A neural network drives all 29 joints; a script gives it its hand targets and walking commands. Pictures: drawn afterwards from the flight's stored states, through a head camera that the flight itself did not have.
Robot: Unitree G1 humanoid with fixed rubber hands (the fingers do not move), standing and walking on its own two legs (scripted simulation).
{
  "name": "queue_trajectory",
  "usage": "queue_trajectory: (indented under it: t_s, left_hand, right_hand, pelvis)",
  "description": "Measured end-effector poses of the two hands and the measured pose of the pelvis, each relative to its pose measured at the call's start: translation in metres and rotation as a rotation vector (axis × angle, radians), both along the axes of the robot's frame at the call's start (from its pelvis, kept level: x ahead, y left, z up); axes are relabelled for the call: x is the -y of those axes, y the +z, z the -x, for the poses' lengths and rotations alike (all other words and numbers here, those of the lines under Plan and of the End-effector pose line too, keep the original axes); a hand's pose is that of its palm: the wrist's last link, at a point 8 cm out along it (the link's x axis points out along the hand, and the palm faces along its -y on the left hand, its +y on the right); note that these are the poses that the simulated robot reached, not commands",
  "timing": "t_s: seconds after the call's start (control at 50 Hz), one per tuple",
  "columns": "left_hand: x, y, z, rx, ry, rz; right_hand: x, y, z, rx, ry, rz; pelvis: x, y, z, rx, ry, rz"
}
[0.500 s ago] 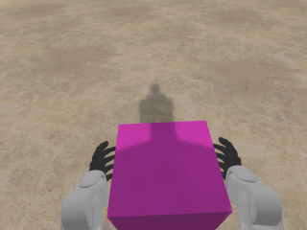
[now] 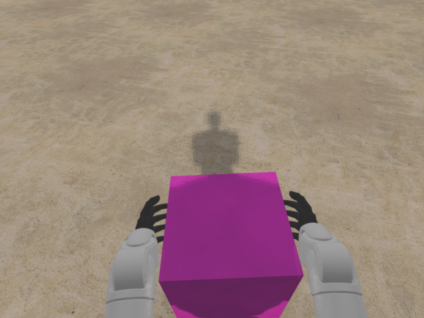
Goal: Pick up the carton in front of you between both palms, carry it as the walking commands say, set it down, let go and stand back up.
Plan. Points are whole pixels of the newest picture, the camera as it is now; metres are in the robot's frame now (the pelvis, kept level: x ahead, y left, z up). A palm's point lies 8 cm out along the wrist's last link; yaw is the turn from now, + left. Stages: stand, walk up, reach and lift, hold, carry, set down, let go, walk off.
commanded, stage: carry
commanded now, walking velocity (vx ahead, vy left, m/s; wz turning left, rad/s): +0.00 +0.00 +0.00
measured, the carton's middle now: (226, 250) +0.27 +0.00 -0.03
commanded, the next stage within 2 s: hold in 0.36 s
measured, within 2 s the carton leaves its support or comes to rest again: neither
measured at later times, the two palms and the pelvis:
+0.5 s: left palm (149, 237) +0.27 +0.14 +0.04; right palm (308, 231) +0.27 -0.15 +0.04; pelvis -0.01 +0.00 +0.01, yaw -1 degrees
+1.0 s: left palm (146, 248) +0.25 +0.14 +0.05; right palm (318, 252) +0.23 -0.16 +0.05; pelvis -0.05 +0.01 +0.00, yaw -4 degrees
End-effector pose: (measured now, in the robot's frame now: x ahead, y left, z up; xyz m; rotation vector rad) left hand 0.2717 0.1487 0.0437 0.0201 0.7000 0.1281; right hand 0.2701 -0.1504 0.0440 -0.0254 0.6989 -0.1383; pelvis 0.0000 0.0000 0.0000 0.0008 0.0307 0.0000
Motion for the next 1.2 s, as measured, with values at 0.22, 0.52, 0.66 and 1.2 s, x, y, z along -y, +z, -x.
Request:
queue_trajectory:
  t_s: [0.22, 0.52, 0.66, 1.2]
  left_hand:
    - [-0.001, -0.013, -0.012, 0.046, -0.007, -0.01]
    - [0.006, -0.007, 0.002, 0.04, -0.02, -0.007]
    - [0.017, -0.001, 0.009, 0.055, -0.055, -0.005]
    - [0.002, -0.003, -0.005, 0.059, -0.042, 0.092]
  right_hand:
    - [0.0, -0.012, -0.013, 0.045, 0.013, 0.009]
    - [0.006, -0.003, 0.003, 0.038, 0.018, 0.029]
    - [0.017, 0.002, 0.021, 0.052, -0.021, 0.022]
    - [0.001, -0.002, 0.023, 0.057, -0.084, -0.008]
  pelvis:
    - [0.0, -0.001, 0.007, -0.002, -0.001, 0.002]
    - [0.004, 0.008, 0.009, 0.106, -0.027, -0.007]
    - [0.005, 0.008, 0.024, 0.144, -0.04, -0.004]
    - [-0.031, -0.004, 0.055, 0.189, -0.124, 0.009]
